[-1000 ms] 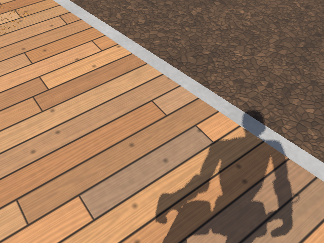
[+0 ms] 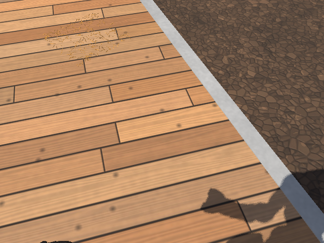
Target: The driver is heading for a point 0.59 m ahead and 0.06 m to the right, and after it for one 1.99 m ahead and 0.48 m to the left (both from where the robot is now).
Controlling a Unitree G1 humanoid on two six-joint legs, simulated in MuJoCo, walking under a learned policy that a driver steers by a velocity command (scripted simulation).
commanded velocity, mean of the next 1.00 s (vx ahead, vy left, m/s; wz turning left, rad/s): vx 0.46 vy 0.00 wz -0.05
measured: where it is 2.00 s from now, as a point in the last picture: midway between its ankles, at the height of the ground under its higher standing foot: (157, 216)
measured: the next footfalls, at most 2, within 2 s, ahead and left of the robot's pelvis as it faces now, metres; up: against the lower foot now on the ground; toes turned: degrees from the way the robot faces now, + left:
left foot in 0.42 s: +0.36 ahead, +0.16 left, +0.00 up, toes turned +4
right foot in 0.94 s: +0.63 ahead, -0.10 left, +0.00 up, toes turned -10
